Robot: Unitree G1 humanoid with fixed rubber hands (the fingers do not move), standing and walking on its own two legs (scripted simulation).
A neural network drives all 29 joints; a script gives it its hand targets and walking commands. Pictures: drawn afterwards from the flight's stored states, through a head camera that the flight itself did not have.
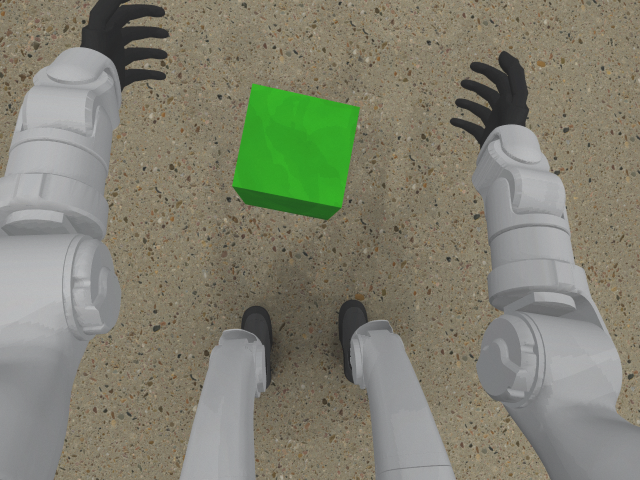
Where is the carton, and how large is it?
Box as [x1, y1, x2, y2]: [232, 83, 359, 219]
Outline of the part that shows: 252,83 232,186 244,202 247,204 327,219 341,207 359,107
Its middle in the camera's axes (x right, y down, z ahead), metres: -0.06 -0.18 +0.87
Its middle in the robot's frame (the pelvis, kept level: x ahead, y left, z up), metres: +0.56 -0.02 -0.54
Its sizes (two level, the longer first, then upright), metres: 0.210 0.200 0.250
